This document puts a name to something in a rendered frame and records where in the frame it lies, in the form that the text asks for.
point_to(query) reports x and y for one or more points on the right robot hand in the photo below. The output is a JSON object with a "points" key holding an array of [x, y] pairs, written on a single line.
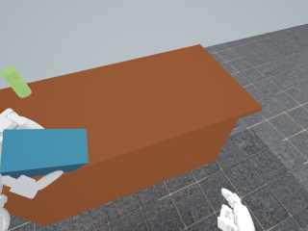
{"points": [[238, 219]]}

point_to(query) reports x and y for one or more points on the robot left forearm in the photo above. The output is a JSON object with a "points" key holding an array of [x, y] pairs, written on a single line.
{"points": [[5, 218]]}

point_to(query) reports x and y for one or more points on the table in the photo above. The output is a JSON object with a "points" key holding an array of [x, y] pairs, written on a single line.
{"points": [[147, 120]]}

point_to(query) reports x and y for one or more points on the left robot hand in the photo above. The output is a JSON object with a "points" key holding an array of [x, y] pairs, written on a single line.
{"points": [[23, 185]]}

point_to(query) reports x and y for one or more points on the sponge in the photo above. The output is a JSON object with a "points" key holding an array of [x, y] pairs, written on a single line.
{"points": [[37, 152]]}

